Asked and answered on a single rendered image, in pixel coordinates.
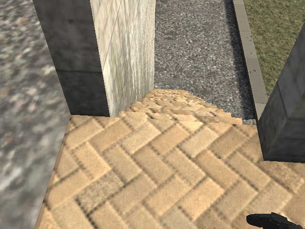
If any right robot hand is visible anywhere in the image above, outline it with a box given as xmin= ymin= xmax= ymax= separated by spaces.
xmin=246 ymin=212 xmax=305 ymax=229

